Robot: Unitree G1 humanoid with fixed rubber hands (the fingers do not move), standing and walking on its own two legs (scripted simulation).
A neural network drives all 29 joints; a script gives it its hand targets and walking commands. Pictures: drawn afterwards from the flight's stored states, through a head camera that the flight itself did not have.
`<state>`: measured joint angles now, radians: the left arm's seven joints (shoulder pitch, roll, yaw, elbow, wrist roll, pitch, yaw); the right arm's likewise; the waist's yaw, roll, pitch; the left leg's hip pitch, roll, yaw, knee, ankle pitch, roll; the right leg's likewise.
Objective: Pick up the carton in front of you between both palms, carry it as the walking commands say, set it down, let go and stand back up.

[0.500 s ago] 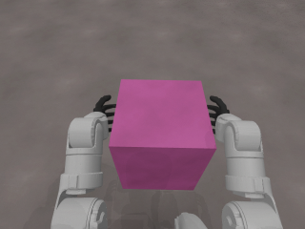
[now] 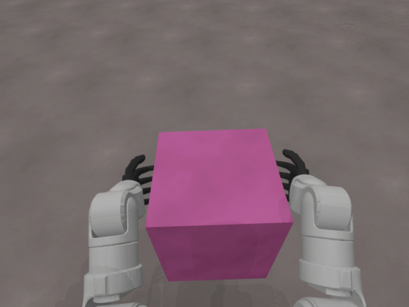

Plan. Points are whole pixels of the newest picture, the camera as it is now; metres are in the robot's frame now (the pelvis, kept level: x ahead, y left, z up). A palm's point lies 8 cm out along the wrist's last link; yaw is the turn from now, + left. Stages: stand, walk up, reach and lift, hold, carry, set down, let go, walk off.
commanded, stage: carry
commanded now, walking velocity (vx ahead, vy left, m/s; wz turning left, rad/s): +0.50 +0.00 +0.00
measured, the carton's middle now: (214, 208) +0.32 +0.00 +0.01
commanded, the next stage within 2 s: hold in 1.88 s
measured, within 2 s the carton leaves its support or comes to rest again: neither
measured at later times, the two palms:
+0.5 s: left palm (145, 123) +0.50 +0.16 +0.08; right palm (275, 124) +0.49 -0.14 +0.09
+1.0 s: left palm (159, 116) +0.54 +0.14 +0.07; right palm (282, 117) +0.53 -0.16 +0.07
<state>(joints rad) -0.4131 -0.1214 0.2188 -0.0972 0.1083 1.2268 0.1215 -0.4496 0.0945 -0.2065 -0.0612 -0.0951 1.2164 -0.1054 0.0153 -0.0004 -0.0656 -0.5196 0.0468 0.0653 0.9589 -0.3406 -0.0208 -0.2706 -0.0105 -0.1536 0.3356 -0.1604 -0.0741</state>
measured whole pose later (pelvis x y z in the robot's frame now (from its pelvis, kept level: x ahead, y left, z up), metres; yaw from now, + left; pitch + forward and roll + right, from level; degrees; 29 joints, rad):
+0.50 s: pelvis +0.23 +0.03 -0.01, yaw -3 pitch +2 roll +1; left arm -0.17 -0.14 0.12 -0.30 0.13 1.21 0.09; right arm -0.17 0.14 -0.12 -0.28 -0.11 1.18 -0.08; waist -0.01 -0.04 -0.11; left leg -0.32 0.03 0.21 0.41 -0.13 0.05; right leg -0.23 -0.07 -0.11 0.47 -0.25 0.02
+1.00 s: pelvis +0.27 +0.00 -0.02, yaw -3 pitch +3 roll +0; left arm -0.17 -0.13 0.12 -0.23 0.14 1.21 0.08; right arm -0.17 0.13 -0.12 -0.23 -0.14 1.19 -0.08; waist 0.00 -0.01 -0.17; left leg -0.34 0.08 0.19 0.57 -0.28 0.00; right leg -0.21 -0.04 -0.13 0.56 -0.39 -0.01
